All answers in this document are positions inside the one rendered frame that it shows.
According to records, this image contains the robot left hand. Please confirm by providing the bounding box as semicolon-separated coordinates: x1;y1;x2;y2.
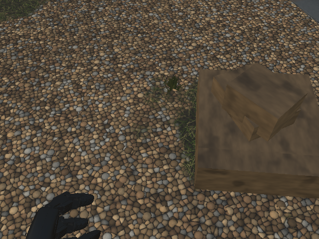
25;191;102;239

